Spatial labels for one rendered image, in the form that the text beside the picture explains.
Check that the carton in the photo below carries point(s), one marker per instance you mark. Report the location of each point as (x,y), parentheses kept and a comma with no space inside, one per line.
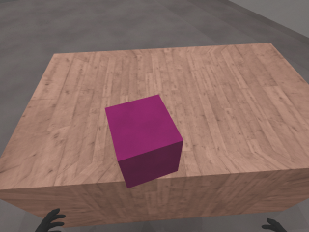
(147,142)

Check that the left robot hand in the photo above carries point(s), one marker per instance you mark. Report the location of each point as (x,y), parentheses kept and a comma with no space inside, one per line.
(46,222)

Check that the pedestal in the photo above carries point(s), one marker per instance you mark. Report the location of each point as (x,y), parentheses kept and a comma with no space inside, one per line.
(242,111)

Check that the right robot hand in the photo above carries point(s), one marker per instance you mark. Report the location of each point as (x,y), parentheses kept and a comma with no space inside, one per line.
(274,226)

